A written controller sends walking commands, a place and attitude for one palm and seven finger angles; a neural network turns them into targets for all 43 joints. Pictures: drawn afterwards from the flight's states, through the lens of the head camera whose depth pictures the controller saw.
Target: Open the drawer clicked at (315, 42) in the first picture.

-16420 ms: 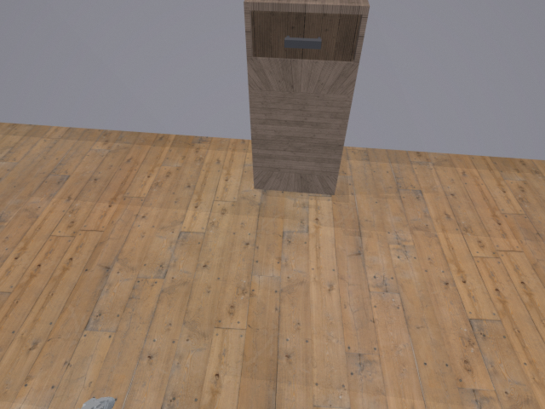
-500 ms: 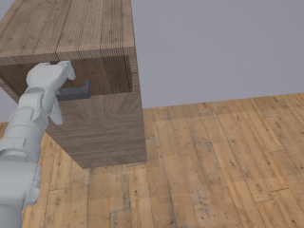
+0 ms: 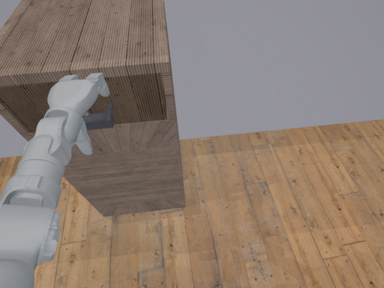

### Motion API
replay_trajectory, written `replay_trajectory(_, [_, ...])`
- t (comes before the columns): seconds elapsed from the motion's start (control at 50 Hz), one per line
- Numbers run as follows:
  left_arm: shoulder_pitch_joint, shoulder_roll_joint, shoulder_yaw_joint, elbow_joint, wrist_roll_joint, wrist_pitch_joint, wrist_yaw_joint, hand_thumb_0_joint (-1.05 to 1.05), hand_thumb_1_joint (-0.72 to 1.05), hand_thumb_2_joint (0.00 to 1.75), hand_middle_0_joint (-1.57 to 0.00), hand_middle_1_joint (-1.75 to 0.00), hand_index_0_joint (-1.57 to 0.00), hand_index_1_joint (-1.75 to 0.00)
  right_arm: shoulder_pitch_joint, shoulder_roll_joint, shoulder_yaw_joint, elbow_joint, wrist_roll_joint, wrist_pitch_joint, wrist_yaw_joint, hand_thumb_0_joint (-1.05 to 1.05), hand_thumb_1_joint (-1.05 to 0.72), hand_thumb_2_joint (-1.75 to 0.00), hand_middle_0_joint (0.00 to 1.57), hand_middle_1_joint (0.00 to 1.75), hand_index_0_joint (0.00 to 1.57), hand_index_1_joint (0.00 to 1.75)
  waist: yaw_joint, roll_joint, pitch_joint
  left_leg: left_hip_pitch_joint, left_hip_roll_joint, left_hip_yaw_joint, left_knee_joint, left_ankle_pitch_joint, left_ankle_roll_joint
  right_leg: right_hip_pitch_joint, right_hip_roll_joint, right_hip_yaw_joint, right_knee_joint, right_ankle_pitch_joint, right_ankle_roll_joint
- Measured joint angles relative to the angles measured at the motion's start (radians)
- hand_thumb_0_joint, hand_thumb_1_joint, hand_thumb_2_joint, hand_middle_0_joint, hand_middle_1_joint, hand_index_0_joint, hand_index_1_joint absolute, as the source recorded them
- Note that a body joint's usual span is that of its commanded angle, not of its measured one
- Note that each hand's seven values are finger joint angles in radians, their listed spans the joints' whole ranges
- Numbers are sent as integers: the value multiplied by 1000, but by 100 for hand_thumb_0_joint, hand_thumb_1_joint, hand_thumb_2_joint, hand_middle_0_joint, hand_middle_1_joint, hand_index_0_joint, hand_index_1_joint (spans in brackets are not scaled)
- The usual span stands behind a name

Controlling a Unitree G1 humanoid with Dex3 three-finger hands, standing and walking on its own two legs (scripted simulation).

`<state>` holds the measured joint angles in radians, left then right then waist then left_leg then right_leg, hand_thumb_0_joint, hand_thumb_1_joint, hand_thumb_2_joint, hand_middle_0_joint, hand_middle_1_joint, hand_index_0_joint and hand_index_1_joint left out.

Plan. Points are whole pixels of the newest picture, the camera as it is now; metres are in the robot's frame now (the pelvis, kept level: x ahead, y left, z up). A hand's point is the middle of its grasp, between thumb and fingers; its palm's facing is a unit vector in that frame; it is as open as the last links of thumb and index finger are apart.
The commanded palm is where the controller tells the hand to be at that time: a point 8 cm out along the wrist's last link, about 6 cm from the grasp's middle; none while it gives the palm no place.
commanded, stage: move the hooked fingers above the handle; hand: left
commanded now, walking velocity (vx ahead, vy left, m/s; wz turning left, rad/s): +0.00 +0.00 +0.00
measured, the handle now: (86, 115) +0.51 +0.27 +0.04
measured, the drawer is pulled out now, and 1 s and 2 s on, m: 0.00 0.00 0.00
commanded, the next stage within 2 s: lower the fingers behind the handle in 0.14 s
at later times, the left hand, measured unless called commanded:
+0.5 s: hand (93, 115) +0.47 +0.22 +0.08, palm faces +0.00 -0.07 -1.00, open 13.8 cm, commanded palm +0.45 +0.25 +0.14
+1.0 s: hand (84, 131) +0.46 +0.25 +0.05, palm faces -0.18 +0.01 -0.98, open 13.9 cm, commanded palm +0.45 +0.26 +0.10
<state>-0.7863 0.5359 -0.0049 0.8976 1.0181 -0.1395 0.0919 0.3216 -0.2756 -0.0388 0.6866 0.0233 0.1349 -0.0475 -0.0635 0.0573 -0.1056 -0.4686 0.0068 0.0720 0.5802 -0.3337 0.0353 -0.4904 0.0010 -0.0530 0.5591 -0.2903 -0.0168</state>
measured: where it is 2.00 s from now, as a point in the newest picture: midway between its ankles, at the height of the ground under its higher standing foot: outside the picture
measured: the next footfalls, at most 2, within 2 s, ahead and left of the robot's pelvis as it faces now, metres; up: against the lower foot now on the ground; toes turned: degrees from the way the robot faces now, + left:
none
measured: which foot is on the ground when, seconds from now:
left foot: down 0.00-1.00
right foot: down 0.00-1.00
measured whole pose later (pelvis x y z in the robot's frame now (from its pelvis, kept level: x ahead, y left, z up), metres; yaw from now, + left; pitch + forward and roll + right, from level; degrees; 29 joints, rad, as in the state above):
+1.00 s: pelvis -0.03 -0.01 -0.01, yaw -1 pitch +16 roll +0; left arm -0.89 0.64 -0.01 1.13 1.06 -0.07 0.12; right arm 0.35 -0.30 -0.02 0.66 0.04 0.09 -0.09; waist -0.13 0.05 -0.08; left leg -0.61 0.03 0.08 0.65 -0.32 0.02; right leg -0.64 0.02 -0.04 0.63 -0.27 -0.03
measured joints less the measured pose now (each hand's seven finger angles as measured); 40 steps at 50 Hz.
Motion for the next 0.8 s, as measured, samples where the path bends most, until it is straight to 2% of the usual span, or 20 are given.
replay_trajectory(0.06, [9,21,37,0,23,6,45,0,-49,30,-32,-120,-32,-120,-11,7,2,-8,-1,-5,-1,0,-91,-90,21,30,20,30,-1,-2,7,-10,3,6,4,-1,-1,-13,2,6,8,0,-2])
replay_trajectory(0.14, [4,59,53,19,31,52,76,0,-49,30,-32,-120,-32,-120,-16,10,0,-4,-1,-13,0,0,-91,-90,21,30,20,30,8,4,10,-20,3,4,3,3,-3,-22,3,4,5,4,-2])
replay_trajectory(0.2, [-16,79,17,54,12,96,49,0,-49,30,-31,-120,-32,-120,-12,6,0,5,6,-15,1,0,-91,-90,21,30,20,30,17,8,11,-18,0,-6,-2,7,-2,-14,0,-5,-4,5,-1])
replay_trajectory(0.26, [-34,73,-48,58,-15,108,-10,0,-49,30,-31,-120,-32,-120,-3,1,-4,14,10,-16,-3,0,-91,-90,21,30,21,30,25,5,14,-11,-5,-21,-6,10,-1,2,-4,-20,-14,5,0])
replay_trajectory(0.32, [-30,47,-85,16,-32,60,-62,-1,-49,30,-31,-120,-32,-120,1,-4,-10,19,5,-16,-10,0,-90,-90,21,30,21,30,28,-1,13,-6,-8,-31,-4,8,0,13,-8,-30,-17,2,1])
replay_trajectory(0.36, [-22,26,-91,-12,-35,13,-70,-1,-49,30,-31,-120,-32,-120,-1,-7,-13,18,2,-14,-13,0,-90,-90,21,30,21,30,24,-6,11,-7,-10,-31,4,3,1,12,-9,-30,-11,-2,2])
replay_trajectory(0.42, [-22,-2,-67,-21,-22,-43,-36,-1,-49,30,-31,-120,-32,-120,-14,-10,-12,11,-1,-14,-11,0,-91,-90,21,30,21,30,11,-14,9,-23,-10,-24,22,-7,2,-8,-10,-23,12,-11,3])
replay_trajectory(0.46, [-27,-12,-39,-12,-4,-49,14,0,-49,30,-32,-120,-32,-120,-22,-8,-11,1,-5,-17,-6,0,-91,-90,21,30,20,30,1,-17,7,-43,-8,-17,36,-12,3,-33,-10,-16,29,-14,3])
replay_trajectory(0.54, [-38,-26,-6,10,32,-19,121,0,-49,30,-37,-126,-32,-120,-25,-3,-7,-8,-14,-22,8,0,-91,-90,21,30,20,30,-1,-10,4,-86,-4,-4,58,-16,4,-82,-7,-3,55,-15,3])
replay_trajectory(0.58, [-48,-32,-10,34,53,23,156,0,-49,30,-39,-127,-33,-121,-25,1,-3,-2,-15,-21,15,0,-91,-90,21,30,20,30,-1,-3,0,-100,-3,0,63,-15,4,-98,-6,1,60,-13,3])
replay_trajectory(0.62, [-60,-39,-16,56,53,51,178,0,-49,30,-38,-127,-34,-123,-25,7,4,7,-13,-16,17,0,-91,-90,21,30,20,30,-2,3,-3,-105,-2,2,62,-12,4,-105,-5,3,61,-10,3])
replay_trajectory(0.72, [-107,-42,-30,138,45,125,161,0,-49,30,-38,-125,-36,-128,-22,21,27,22,1,-6,7,0,-91,-90,21,30,21,30,-19,7,-6,-90,1,5,44,2,1,-94,-1,6,48,2,0])
replay_trajectory(0.8, [-129,-15,-38,185,46,139,124,0,-49,30,-36,-123,-34,-127,-14,21,42,14,12,-5,-10,0,-90,-90,21,30,21,30,-38,3,-3,-77,7,9,34,12,-4,-85,5,10,40,12,-5])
